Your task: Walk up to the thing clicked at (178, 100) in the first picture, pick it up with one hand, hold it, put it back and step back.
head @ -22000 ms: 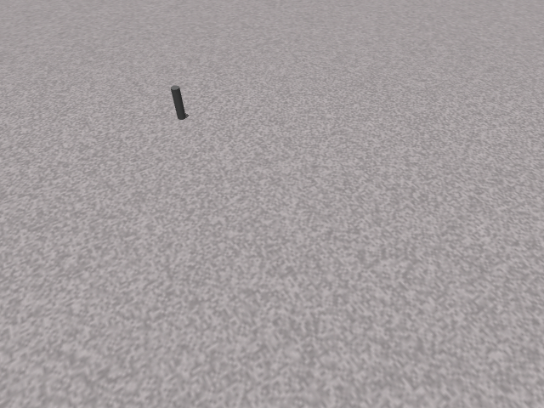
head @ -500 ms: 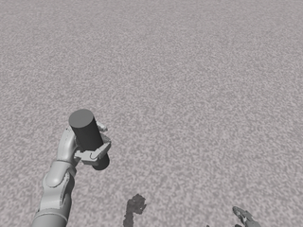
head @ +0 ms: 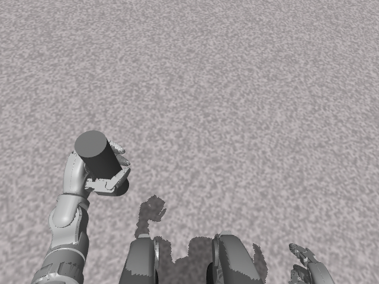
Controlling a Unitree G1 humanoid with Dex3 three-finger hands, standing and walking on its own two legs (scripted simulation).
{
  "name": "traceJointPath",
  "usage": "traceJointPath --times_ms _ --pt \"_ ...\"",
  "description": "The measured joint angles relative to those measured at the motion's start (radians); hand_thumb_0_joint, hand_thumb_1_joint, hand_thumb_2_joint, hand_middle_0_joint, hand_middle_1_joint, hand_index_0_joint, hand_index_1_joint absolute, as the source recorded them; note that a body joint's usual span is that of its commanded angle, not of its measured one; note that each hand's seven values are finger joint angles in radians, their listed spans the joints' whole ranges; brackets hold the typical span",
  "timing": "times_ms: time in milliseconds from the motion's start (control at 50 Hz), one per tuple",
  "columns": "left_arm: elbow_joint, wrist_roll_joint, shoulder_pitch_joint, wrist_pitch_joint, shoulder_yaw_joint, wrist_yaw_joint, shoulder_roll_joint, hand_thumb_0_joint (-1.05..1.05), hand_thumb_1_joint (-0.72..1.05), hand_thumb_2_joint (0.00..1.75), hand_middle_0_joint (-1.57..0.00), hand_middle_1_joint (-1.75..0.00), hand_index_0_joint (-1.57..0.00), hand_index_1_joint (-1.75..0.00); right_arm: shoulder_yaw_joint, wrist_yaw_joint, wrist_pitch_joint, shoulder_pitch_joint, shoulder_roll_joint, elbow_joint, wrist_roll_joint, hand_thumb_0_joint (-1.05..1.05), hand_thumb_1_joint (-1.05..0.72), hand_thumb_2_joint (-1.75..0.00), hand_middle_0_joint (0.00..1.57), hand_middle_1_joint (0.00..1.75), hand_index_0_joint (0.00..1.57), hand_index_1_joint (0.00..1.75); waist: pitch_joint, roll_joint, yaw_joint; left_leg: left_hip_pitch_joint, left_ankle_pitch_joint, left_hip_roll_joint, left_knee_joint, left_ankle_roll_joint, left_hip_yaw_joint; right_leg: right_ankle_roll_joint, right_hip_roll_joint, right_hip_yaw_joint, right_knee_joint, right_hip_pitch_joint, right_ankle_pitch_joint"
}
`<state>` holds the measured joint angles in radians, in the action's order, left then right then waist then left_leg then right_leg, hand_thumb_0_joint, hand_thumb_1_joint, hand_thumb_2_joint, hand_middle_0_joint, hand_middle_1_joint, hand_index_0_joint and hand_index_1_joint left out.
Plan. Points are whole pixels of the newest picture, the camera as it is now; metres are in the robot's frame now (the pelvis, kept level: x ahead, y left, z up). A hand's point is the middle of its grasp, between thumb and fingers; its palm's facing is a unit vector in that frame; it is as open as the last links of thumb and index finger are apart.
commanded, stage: crouch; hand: left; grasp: from the side
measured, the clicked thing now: (107, 168) +0.36 +0.17 -0.02
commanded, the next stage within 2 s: lower in 1.36 s
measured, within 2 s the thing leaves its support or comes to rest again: neither
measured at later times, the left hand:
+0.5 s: hand (131, 195) +0.36 +0.16 -0.24, palm faces -0.12 -0.99 -0.03, open 7.0 cm
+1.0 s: hand (135, 195) +0.39 +0.16 -0.34, palm faces -0.10 -1.00 -0.02, open 7.0 cm
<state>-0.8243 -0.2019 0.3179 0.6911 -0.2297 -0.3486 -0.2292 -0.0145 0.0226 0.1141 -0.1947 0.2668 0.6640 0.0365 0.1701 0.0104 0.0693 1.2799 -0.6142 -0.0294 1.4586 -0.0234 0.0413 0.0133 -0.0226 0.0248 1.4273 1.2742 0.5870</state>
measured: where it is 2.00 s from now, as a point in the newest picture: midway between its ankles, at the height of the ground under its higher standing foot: outside the picture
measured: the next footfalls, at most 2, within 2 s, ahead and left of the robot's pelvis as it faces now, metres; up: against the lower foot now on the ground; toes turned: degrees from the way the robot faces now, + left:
none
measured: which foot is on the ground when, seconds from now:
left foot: down 0.00-1.00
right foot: down 0.00-1.00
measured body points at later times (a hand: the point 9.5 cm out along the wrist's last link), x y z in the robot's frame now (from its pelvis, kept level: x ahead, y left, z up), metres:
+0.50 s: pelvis -0.06 +0.00 -0.20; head +0.13 +0.04 +0.20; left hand +0.36 +0.21 -0.24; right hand +0.07 -0.26 -0.33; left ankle +0.03 +0.13 -0.58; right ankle +0.04 -0.13 -0.58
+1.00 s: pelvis -0.06 +0.01 -0.28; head +0.15 +0.06 +0.11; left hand +0.39 +0.22 -0.34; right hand +0.03 -0.27 -0.39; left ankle +0.03 +0.13 -0.58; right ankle +0.04 -0.13 -0.58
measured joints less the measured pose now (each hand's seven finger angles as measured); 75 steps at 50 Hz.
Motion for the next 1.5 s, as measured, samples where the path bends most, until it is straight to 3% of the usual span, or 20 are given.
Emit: traceJointPath --times_ms 100,280,500,580,740,940,1500 --pt "-0.018 0.016 0.043 0.046 -0.004 0.001 -0.012 -0.01 0.00 1.07 -0.89 -1.07 -0.88 -1.08 0.003 0.015 -0.005 0.029 0.000 0.006 0.014 0.01 -0.88 -0.90 0.20 0.30 0.20 0.30 0.024 -0.003 -0.002 0.208 -0.051 0.005 0.190 0.001 0.008 0.001 -0.003 -0.001 0.187 0.206 0.050" --pt "-0.111 0.046 0.172 0.062 -0.024 0.014 -0.035 -0.01 0.00 1.08 -0.90 -1.07 -0.88 -1.07 0.015 0.040 -0.014 0.089 -0.015 0.024 0.033 0.00 -0.89 -0.90 0.20 0.30 0.21 0.30 0.019 -0.007 -0.004 0.489 -0.079 0.015 0.444 0.004 0.016 0.005 -0.006 -0.008 0.437 0.485 0.076" --pt "-0.222 0.110 0.289 0.087 -0.066 0.052 -0.073 -0.01 -0.01 1.08 -0.90 -1.06 -0.88 -1.07 0.037 0.066 -0.029 0.087 -0.010 0.040 0.061 0.00 -0.88 -0.90 0.20 0.30 0.21 0.30 -0.025 0.009 0.035 0.738 -0.063 0.026 0.683 -0.001 0.033 0.005 -0.005 -0.008 0.669 0.729 0.058" --pt "-0.240 0.114 0.316 0.089 -0.086 0.067 -0.096 -0.01 -0.01 1.08 -0.90 -1.06 -0.88 -1.07 0.043 0.068 -0.038 0.080 -0.001 0.050 0.065 0.00 -0.88 -0.90 0.20 0.30 0.21 0.30 -0.047 0.011 0.050 0.797 -0.058 0.029 0.751 -0.001 0.040 0.007 -0.003 -0.007 0.733 0.787 0.050" --pt "-0.298 0.119 0.376 0.081 -0.098 0.089 -0.137 -0.01 -0.01 1.08 -0.90 -1.06 -0.88 -1.07 0.063 0.074 -0.051 0.071 0.015 0.064 0.074 0.00 -0.88 -0.90 0.20 0.30 0.21 0.30 -0.075 0.014 0.073 0.877 -0.059 0.032 0.847 -0.002 0.054 0.011 0.002 -0.001 0.818 0.861 0.047" --pt "-0.285 0.122 0.359 0.086 -0.125 0.084 -0.164 -0.01 -0.01 1.08 -0.90 -1.06 -0.88 -1.07 0.095 0.087 -0.073 0.092 0.035 0.051 0.089 0.00 -0.89 -0.90 0.20 0.30 0.21 0.30 -0.118 0.026 0.093 0.932 -0.073 0.036 0.933 -0.007 0.081 0.015 0.007 0.017 0.886 0.906 0.053" --pt "-0.290 0.115 0.345 0.136 -0.097 0.121 -0.237 -0.01 -0.01 1.08 -0.90 -1.06 -0.89 -1.07 0.184 0.116 -0.111 0.169 0.059 0.029 0.143 0.00 -0.89 -0.90 0.20 0.30 0.21 0.30 -0.217 0.059 0.116 0.984 -0.086 0.045 1.057 -0.010 0.145 0.028 0.019 0.065 0.962 0.930 0.047"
